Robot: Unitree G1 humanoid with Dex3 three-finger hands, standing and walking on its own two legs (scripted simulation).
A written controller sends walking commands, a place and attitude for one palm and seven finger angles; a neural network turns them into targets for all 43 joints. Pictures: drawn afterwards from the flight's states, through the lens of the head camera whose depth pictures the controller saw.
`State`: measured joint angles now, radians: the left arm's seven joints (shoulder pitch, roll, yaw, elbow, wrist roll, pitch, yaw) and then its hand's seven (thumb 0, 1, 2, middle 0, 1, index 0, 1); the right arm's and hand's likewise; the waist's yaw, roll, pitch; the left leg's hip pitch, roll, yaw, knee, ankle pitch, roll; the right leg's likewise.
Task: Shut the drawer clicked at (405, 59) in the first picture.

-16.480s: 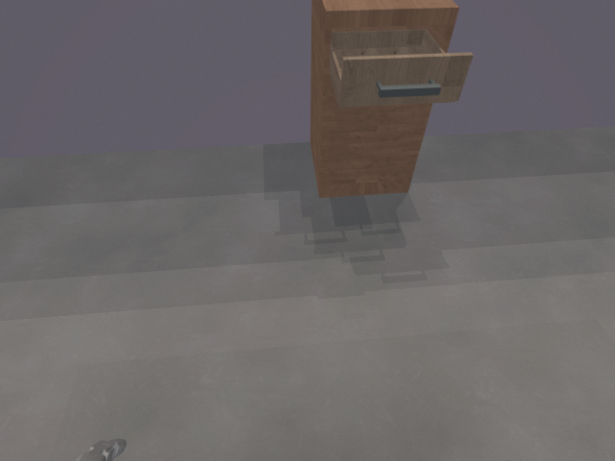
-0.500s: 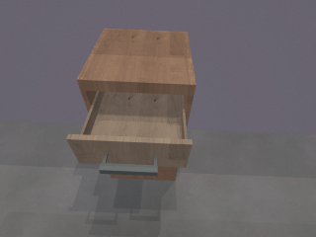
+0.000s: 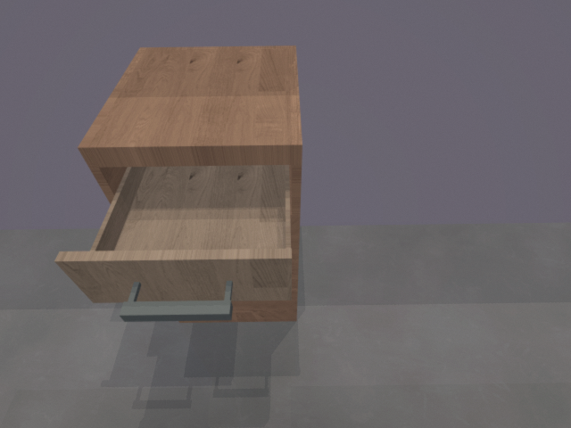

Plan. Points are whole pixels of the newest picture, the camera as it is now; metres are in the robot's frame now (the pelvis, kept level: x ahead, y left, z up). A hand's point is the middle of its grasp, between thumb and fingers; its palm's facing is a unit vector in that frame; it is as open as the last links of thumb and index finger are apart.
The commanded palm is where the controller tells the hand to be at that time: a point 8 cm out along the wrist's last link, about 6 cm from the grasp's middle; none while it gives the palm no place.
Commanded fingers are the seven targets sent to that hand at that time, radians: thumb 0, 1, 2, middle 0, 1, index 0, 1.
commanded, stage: come to a stop and stand still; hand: left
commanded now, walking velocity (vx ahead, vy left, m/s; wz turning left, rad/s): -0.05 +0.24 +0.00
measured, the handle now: (180, 299) +0.34 +0.20 -0.07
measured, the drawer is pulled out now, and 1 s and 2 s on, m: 0.23 0.23 0.23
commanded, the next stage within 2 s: look again from close up in 1.66 s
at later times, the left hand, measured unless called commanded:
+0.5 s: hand out of the picture -0.01 +0.19 -0.18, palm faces +0.10 -0.97 -0.21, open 7.3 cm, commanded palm none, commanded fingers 0.00 0.90 0.90 -0.20 -0.30 -0.20 -0.30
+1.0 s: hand out of the picture -0.01 +0.17 -0.16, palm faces +0.07 -0.98 -0.17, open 7.4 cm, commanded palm none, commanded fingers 0.00 0.90 0.90 -0.20 -0.30 -0.20 -0.30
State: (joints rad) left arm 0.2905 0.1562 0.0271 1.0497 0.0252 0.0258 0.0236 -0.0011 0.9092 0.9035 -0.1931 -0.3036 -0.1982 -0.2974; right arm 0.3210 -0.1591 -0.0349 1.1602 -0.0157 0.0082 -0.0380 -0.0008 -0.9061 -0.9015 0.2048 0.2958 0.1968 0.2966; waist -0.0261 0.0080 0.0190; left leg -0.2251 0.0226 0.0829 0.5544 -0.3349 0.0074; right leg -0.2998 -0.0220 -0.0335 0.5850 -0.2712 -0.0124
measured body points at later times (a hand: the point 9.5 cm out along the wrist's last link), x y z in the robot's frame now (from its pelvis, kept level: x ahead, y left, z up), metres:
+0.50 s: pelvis -0.01 +0.01 +0.00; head +0.00 +0.02 +0.45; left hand -0.01 +0.24 -0.16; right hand +0.07 -0.22 -0.14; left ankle +0.02 +0.11 -0.73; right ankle +0.01 -0.11 -0.73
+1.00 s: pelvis +0.01 +0.01 +0.01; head +0.03 +0.02 +0.46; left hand -0.02 +0.23 -0.15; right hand +0.00 -0.20 -0.15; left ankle +0.02 +0.11 -0.73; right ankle +0.01 -0.10 -0.73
